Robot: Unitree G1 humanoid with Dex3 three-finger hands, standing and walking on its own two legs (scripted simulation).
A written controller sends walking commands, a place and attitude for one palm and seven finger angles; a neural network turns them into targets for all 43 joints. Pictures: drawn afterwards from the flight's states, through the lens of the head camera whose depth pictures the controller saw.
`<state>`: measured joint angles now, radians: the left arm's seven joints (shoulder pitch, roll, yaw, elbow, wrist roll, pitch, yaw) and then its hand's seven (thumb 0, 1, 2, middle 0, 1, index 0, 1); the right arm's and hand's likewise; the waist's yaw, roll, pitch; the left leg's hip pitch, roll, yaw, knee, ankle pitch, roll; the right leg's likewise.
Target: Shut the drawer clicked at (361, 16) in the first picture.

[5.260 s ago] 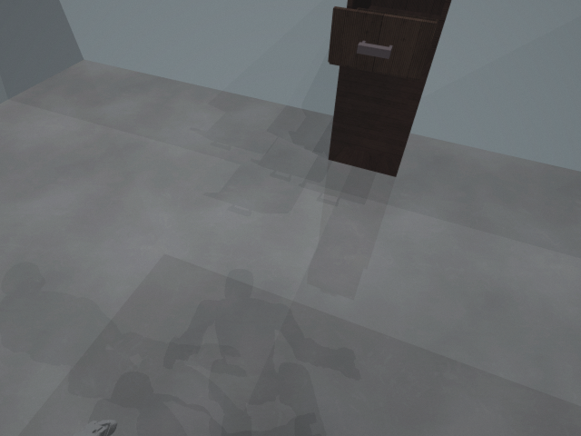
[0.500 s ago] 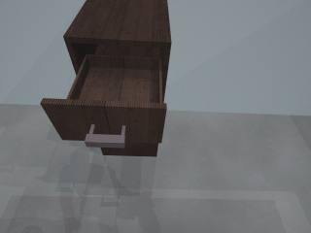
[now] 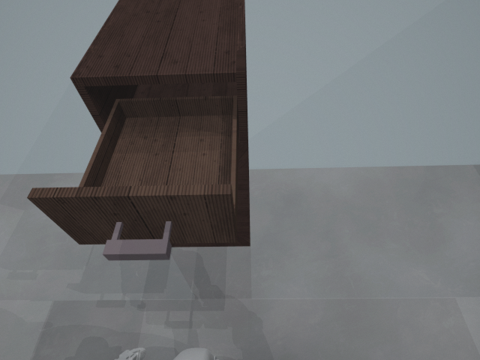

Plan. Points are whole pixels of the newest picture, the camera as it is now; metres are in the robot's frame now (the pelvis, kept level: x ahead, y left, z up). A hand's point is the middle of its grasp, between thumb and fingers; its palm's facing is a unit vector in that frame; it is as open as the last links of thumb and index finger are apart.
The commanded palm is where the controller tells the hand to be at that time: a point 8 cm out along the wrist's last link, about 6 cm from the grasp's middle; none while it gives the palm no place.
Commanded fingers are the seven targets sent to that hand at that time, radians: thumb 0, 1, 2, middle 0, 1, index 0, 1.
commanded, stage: come to a stop and stand still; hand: left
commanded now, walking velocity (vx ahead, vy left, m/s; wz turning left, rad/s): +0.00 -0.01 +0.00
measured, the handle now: (141, 238) +0.31 +0.20 +0.00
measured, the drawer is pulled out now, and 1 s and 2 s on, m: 0.30 0.30 0.30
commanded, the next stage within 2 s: look again from close up in 1.66 s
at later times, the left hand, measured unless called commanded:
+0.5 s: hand out of the picture -0.06 +0.24 -0.18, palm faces +0.01 -0.98 -0.22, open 7.4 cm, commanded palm none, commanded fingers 0.00 0.90 0.90 -0.20 -0.30 -0.20 -0.30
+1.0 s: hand out of the picture -0.07 +0.18 -0.18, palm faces +0.00 -0.99 -0.15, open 7.4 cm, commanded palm none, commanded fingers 0.00 0.90 0.90 -0.20 -0.30 -0.20 -0.30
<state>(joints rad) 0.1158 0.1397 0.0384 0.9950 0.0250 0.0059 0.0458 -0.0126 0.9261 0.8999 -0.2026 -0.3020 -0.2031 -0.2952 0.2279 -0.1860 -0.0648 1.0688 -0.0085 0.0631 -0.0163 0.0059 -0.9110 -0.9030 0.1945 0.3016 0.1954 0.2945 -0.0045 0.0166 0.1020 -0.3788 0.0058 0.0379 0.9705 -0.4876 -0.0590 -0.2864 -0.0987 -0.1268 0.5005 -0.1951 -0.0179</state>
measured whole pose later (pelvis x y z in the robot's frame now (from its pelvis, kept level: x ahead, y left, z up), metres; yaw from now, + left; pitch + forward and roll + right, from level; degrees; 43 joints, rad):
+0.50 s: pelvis -0.05 +0.05 +0.00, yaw -2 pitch +0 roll +3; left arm 0.29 0.18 0.02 1.11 0.01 0.04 0.03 0.00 0.91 0.90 -0.20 -0.30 -0.20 -0.29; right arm 0.20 -0.15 -0.03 1.07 0.00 -0.01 -0.03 0.00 -0.92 -0.90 0.20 0.30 0.20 0.30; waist 0.02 -0.04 0.03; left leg -0.23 -0.04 0.12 0.41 -0.18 0.04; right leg -0.17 -0.06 -0.02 0.51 -0.33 0.02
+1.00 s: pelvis -0.06 +0.03 +0.00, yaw -1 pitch -1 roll +1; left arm 0.31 0.11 -0.01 1.13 0.00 0.00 0.04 0.00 0.91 0.90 -0.20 -0.30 -0.20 -0.29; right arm 0.36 -0.10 -0.01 1.20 -0.01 0.00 -0.03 0.01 -0.91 -0.90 0.19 0.30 0.20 0.29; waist -0.02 -0.01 0.03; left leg -0.23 0.03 0.08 0.40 -0.16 -0.01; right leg -0.13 0.02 -0.06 0.42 -0.28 -0.04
